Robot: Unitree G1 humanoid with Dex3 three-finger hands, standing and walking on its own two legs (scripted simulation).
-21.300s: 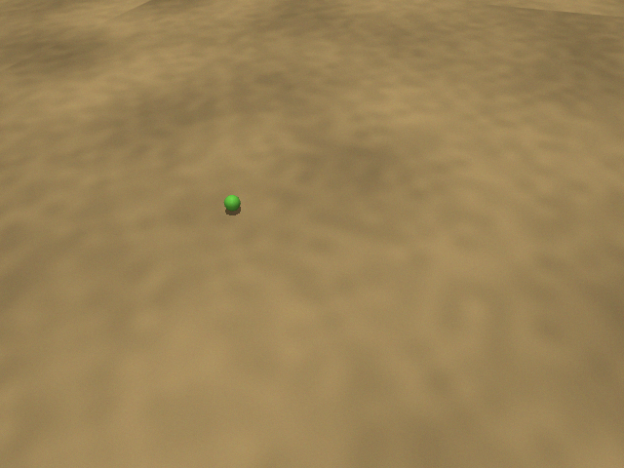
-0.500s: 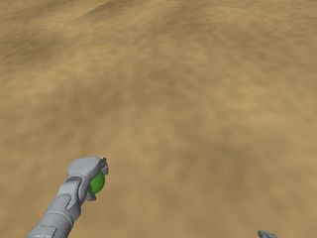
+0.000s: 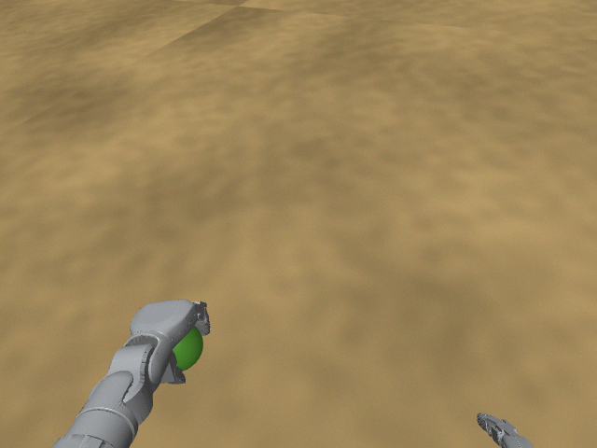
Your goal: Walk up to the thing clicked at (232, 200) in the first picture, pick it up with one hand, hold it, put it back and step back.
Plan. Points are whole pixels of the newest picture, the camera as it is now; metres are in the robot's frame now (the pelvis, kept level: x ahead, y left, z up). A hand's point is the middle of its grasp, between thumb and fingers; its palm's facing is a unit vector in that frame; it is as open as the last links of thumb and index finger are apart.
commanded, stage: hold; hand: left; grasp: from above
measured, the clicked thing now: (178, 346) +0.30 +0.22 -0.06
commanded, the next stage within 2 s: crouch in 0.78 s
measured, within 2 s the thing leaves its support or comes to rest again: neither
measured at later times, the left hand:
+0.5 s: hand (171, 353) +0.28 +0.22 -0.03, palm faces -0.46 -0.07 -0.89, open 9.5 cm
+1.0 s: hand (175, 345) +0.29 +0.22 -0.03, palm faces -0.45 -0.07 -0.89, open 9.5 cm
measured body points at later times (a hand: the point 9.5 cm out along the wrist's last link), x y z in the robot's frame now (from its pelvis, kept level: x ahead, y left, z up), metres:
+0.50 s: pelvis +0.00 +0.00 +0.00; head +0.00 -0.03 +0.45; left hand +0.30 +0.22 +0.02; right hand +0.15 -0.25 -0.11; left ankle +0.01 +0.13 -0.73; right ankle +0.03 -0.14 -0.73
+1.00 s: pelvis +0.01 +0.00 +0.00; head +0.01 -0.03 +0.45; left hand +0.31 +0.22 +0.02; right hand +0.15 -0.26 -0.11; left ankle +0.01 +0.13 -0.73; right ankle +0.03 -0.14 -0.73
